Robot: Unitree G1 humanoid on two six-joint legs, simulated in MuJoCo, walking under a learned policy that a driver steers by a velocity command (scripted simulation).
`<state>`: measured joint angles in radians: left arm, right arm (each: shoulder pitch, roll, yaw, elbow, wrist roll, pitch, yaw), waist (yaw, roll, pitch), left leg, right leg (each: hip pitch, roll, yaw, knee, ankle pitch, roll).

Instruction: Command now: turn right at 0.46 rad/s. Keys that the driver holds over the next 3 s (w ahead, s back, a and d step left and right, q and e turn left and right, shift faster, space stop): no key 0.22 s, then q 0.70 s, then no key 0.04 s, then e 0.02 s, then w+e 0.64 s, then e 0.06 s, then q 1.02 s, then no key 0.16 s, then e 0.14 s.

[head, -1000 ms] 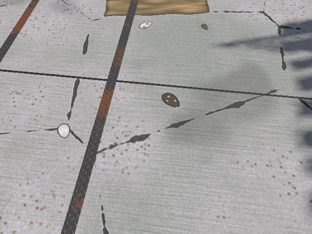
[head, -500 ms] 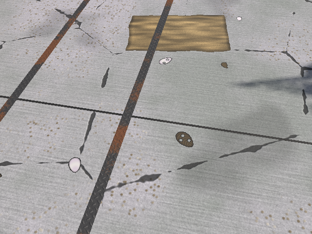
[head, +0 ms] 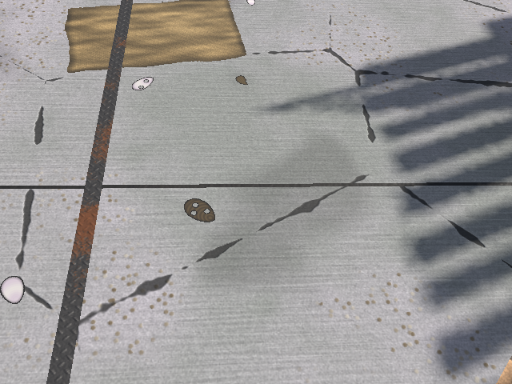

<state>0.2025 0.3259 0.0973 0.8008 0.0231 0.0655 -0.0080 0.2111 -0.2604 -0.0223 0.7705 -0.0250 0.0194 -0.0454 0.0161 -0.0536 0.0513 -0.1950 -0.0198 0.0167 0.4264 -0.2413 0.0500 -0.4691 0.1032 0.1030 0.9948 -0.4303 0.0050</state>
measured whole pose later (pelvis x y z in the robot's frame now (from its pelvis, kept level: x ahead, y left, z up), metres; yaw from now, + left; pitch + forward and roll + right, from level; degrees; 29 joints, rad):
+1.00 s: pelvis -0.05 +0.03 +0.00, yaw +18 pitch +0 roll -2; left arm 0.16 0.31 0.06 0.83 0.02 0.06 0.02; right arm 0.24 -0.28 -0.06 0.78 -0.01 0.03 0.00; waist 0.00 -0.04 0.08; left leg -0.19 -0.11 -0.10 0.38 -0.18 0.10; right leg -0.47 -0.01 0.04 0.99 -0.34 0.04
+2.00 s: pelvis +0.35 -0.02 -0.02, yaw +1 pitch +0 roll +0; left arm 0.26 0.26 0.02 0.86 0.03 -0.03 0.02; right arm 0.18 -0.26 -0.01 0.86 0.00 -0.05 0.01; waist 0.01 0.00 0.11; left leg -0.38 -0.11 0.03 0.47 -0.08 0.11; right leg -0.31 0.11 0.04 1.22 -0.44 -0.01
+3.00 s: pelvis +0.38 -0.06 +0.00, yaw +29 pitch -1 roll +0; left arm 0.29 0.28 0.03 0.84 0.01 0.05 0.01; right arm 0.12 -0.21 0.00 0.81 -0.02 0.03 -0.01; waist 0.05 -0.05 0.06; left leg -0.15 -0.05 0.03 0.44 -0.26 0.06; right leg -0.28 -0.03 -0.02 0.69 -0.47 -0.02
